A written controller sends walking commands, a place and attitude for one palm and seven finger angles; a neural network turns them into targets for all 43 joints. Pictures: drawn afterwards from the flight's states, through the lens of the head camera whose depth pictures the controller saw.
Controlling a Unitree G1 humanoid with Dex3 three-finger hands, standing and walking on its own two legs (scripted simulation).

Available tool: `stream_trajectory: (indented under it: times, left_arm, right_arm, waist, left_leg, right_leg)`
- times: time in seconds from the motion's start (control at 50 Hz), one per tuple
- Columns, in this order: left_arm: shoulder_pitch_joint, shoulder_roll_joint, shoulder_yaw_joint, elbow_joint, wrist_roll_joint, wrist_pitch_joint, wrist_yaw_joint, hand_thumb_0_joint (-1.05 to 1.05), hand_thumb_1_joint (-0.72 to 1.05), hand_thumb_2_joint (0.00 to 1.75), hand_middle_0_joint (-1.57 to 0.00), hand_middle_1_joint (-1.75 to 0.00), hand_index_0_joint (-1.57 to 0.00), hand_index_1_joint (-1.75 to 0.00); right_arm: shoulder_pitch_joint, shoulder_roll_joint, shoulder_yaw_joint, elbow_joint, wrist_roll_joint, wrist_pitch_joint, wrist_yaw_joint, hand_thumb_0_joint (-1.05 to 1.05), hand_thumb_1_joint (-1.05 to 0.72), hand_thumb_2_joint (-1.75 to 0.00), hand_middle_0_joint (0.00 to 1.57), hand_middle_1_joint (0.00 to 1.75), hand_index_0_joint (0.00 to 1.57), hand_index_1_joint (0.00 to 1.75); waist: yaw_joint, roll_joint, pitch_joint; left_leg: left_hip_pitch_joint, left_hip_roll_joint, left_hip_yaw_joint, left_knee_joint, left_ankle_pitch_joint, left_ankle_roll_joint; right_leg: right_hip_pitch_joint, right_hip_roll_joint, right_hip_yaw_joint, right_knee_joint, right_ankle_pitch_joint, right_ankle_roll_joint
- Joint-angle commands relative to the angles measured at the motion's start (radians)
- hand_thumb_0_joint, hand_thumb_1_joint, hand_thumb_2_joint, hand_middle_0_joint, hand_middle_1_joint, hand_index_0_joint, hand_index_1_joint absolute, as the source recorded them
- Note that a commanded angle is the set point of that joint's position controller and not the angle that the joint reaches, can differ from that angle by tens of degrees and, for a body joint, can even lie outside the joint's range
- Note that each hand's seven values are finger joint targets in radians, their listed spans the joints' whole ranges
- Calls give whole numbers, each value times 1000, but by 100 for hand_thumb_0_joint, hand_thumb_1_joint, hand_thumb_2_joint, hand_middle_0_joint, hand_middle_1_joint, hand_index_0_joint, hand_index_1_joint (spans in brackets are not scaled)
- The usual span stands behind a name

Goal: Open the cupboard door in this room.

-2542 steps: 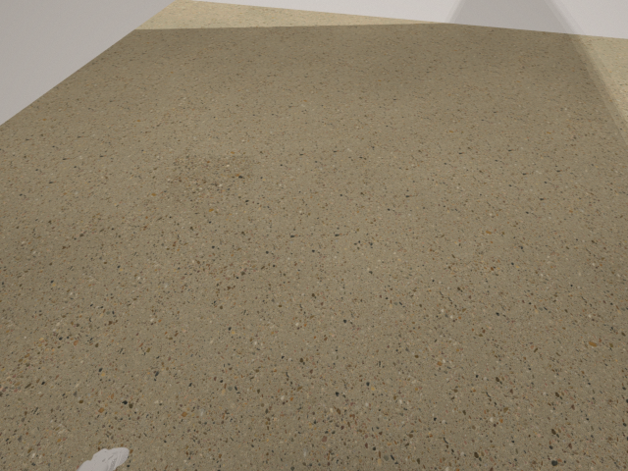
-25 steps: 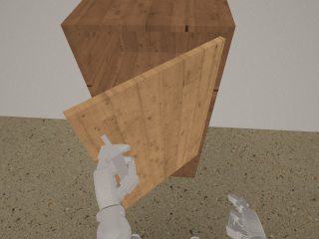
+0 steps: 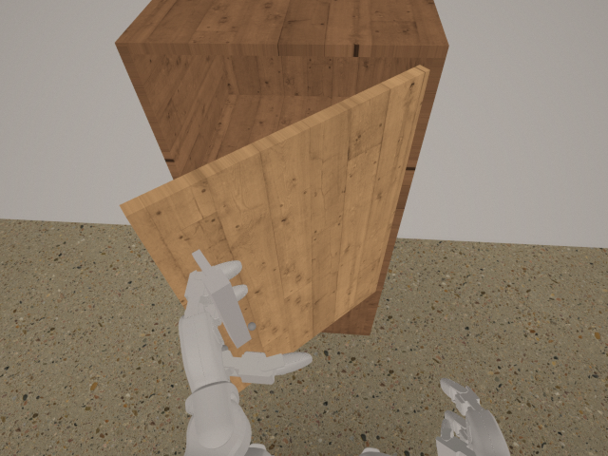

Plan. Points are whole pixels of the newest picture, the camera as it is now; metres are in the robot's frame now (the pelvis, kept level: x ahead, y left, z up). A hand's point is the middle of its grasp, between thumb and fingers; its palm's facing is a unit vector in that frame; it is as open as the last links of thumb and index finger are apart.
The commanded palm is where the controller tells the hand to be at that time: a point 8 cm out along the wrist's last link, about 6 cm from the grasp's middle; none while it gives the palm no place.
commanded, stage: open thumb and fingers to let go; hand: left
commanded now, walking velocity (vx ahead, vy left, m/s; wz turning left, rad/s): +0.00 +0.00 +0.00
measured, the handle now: (221, 300) +0.30 +0.12 +0.05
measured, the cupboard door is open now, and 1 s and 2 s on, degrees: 41 44 43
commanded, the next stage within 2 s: slide the hand sideways off the handle in 0.22 s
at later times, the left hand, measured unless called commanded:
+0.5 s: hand (242, 353) +0.23 +0.09 +0.06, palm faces -0.11 -0.99 -0.04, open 15.7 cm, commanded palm +0.22 +0.12 +0.06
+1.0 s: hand (224, 377) +0.21 +0.10 +0.06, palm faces -0.10 -1.00 +0.01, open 16.0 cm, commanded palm +0.18 +0.17 +0.06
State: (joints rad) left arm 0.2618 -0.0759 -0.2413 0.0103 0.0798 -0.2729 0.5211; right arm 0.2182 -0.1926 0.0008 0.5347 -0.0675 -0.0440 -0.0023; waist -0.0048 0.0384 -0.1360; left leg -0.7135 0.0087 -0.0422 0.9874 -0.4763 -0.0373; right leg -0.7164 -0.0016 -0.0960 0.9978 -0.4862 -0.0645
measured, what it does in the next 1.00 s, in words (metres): stands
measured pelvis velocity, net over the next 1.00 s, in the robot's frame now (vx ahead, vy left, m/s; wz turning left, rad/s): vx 0.00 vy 0.03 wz -0.03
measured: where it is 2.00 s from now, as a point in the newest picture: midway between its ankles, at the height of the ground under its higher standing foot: outside the picture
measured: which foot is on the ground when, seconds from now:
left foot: down 0.00-1.00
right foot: down 0.00-1.00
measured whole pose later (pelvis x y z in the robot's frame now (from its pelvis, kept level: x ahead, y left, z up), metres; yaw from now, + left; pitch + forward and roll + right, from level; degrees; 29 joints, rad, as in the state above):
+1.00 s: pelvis +0.00 +0.03 -0.01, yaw -2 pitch +12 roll -1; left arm 0.53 0.09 -0.24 -0.26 -0.02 -0.29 0.06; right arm 0.27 -0.20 0.03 0.37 -0.01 -0.05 0.01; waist -0.01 0.04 -0.12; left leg -0.77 0.00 0.00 1.09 -0.54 0.01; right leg -0.77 -0.01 -0.06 1.07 -0.51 -0.02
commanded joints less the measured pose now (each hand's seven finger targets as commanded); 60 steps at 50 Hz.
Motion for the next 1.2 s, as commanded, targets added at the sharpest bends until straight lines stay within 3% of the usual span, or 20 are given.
stream_trajectory:
  times: [0.0,0.04,0.18,0.3,0.32,0.34,0.36,0.4,0.44,0.46,0.5,0.58,0.64,0.7,0.74,0.82,0.9,1.04,1.12,1.18]
  left_arm:
    - [-139,-78,-21,-219,23,-60,20,0,-50,30,-22,-75,-22,-75]
    - [-126,-70,-10,-218,22,-58,22,0,-50,30,-21,-65,-21,-65]
    - [-191,-95,-25,-203,21,-37,37,0,-50,30,-15,-30,-15,-30]
    - [-209,-108,-32,-202,19,-25,42,0,-50,30,-15,-30,-15,-30]
    - [-223,24,-207,-201,119,-64,-162,0,-50,30,-15,-30,-15,-30]
    - [-257,104,-106,-259,73,-100,-279,0,-50,30,-15,-30,-15,-30]
    - [-240,118,-111,-280,50,-122,-367,0,-50,30,-15,-30,-15,-30]
    - [-226,110,-133,-299,-27,-137,-520,0,-50,30,-15,-30,-15,-30]
    - [-190,69,-106,-302,-128,-110,-577,0,-50,30,-15,-30,-15,-30]
    - [-175,66,-82,-293,-156,-95,-572,0,-50,30,-15,-30,-15,-30]
    - [-149,68,-42,-311,-172,-73,-528,0,-50,30,-15,-30,-15,-30]
    - [-38,61,-45,-361,-116,-58,-438,0,-50,30,-15,-30,-15,-30]
    - [24,119,-2,-370,-88,-56,-415,0,-50,30,-15,-30,-15,-30]
    - [64,115,-7,-402,-77,-58,-409,0,-50,30,-15,-30,-15,-30]
    - [132,137,21,-410,-77,-58,-409,0,-50,30,-15,-30,-15,-30]
    - [196,145,32,-456,-87,-61,-416,0,-50,30,-15,-30,-15,-30]
    - [237,163,52,-499,-101,-88,-431,0,-50,30,-15,-30,-15,-30]
    - [344,214,122,-536,-145,-120,-497,0,-50,30,-15,-30,-15,-30]
    - [372,221,130,-571,-171,-130,-536,0,-50,30,-15,-30,-15,-30]
    - [409,245,167,-560,-191,-128,-558,0,-50,30,-15,-30,-15,-30]
  right_arm:
    - [-86,-73,-21,-164,5,-59,-5,0,-90,-90,20,30,20,30]
    - [-88,-75,-23,-166,6,-58,-5,0,-90,-90,20,30,20,30]
    - [-101,-74,-17,-162,5,-53,-4,0,-90,-90,20,30,20,30]
    - [-109,-73,-15,-162,8,-47,-3,0,-90,-90,20,30,20,30]
    - [-44,-117,-10,-134,15,-52,3,0,-90,-90,20,30,20,30]
    - [-34,-115,-23,-158,22,-47,-3,0,-90,-90,20,30,20,30]
    - [-43,-113,-21,-172,27,-52,-9,0,-90,-90,20,30,20,30]
    - [-40,-116,-16,-201,48,-70,-15,0,-90,-90,20,30,20,30]
    - [-52,-113,-8,-235,68,-84,-23,0,-90,-90,20,30,20,30]
    - [-52,-114,-8,-243,74,-91,-27,0,-90,-90,20,30,20,30]
    - [-52,-119,-11,-258,77,-99,-28,0,-90,-90,20,30,20,30]
    - [-33,-117,-16,-284,67,-99,-9,0,-90,-90,20,30,20,30]
    - [-28,-124,-18,-294,64,-88,-3,0,-90,-90,20,30,20,30]
    - [-18,-117,-17,-309,61,-78,3,0,-90,-90,20,30,20,30]
    - [-14,-118,-19,-315,61,-71,4,0,-90,-90,20,30,20,30]
    - [-9,-113,-14,-331,62,-59,6,0,-90,-90,20,30,20,30]
    - [1,-114,-20,-332,61,-63,2,0,-90,-90,20,30,20,30]
    - [3,-116,-31,-331,67,-65,-8,0,-90,-90,20,30,20,30]
    - [5,-117,-35,-334,73,-68,-13,0,-90,-90,20,30,20,30]
    - [1,-116,-41,-331,77,-66,-21,0,-90,-90,20,30,20,30]
  waist:
    - [-4,-102,-181]
    - [3,-111,-182]
    - [-10,-115,-182]
    - [-2,-99,-195]
    - [-93,-146,-122]
    - [-55,-104,-199]
    - [-47,-70,-224]
    - [-56,-50,-208]
    - [-43,-52,-182]
    - [-45,-74,-150]
    - [-30,-102,-148]
    - [-11,-78,-184]
    - [1,-93,-171]
    - [2,-72,-164]
    - [16,-81,-170]
    - [13,-67,-140]
    - [4,-61,-155]
    - [9,-72,-179]
    - [3,-45,-190]
    - [4,-69,-178]
  left_leg:
    - [58,-36,21,-88,167,49]
    - [60,-34,18,-93,177,49]
    - [64,-35,15,-87,160,50]
    - [72,-35,12,-93,154,48]
    - [72,-34,20,-65,156,69]
    - [60,-37,20,-59,181,74]
    - [75,-37,25,-54,188,74]
    - [87,-38,18,-63,166,73]
    - [81,-37,8,-84,118,69]
    - [72,-34,2,-88,87,65]
    - [67,-34,-7,-99,63,61]
    - [81,-29,-10,-102,120,57]
    - [50,-27,-5,-97,122,56]
    - [50,-26,3,-94,125,54]
    - [48,-24,2,-95,154,53]
    - [36,-24,8,-92,158,51]
    - [33,-23,8,-64,183,51]
    - [0,-29,13,-27,212,53]
    - [3,-31,13,-12,222,52]
    - [-20,-33,16,0,210,53]
  right_leg:
    - [164,-25,94,-203,241,45]
    - [171,-19,88,-200,242,41]
    - [135,-14,76,-194,203,42]
    - [128,-8,62,-184,180,36]
    - [72,-18,93,-174,248,44]
    - [124,-23,99,-154,296,33]
    - [141,-27,110,-146,317,34]
    - [131,-24,105,-152,278,32]
    - [125,-14,93,-172,187,31]
    - [98,-10,83,-179,135,36]
    - [85,-6,65,-176,80,37]
    - [83,-2,38,-121,143,30]
    - [89,1,42,-112,144,27]
    - [81,2,44,-105,153,26]
    - [100,7,44,-97,183,23]
    - [101,10,42,-92,203,25]
    - [88,14,45,-74,236,28]
    - [105,16,56,-57,287,31]
    - [91,15,55,-46,302,36]
    - [96,15,67,-55,303,40]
